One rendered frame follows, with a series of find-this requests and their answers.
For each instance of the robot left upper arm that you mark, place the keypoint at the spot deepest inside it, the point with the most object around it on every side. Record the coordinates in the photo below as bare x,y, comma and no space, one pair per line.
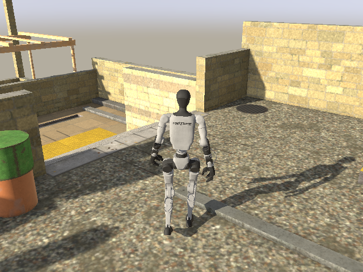
165,118

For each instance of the left robot shin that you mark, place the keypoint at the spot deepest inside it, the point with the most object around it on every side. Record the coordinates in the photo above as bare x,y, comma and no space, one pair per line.
168,205

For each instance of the robot right upper arm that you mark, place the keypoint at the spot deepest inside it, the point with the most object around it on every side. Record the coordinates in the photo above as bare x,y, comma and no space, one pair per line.
202,130

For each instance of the humanoid robot torso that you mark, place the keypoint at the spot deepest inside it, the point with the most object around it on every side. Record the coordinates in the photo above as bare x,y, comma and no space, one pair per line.
182,131

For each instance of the left robot forearm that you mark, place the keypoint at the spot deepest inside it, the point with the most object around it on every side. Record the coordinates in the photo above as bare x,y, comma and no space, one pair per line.
156,147

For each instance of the right robot forearm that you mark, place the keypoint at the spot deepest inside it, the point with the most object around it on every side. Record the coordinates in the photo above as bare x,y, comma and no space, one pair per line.
208,155

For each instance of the robot left hand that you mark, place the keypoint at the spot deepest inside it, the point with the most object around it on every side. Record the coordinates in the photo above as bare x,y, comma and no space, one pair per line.
158,157

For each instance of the robot right hand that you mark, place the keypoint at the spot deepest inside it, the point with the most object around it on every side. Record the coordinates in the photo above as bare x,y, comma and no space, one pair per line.
211,173

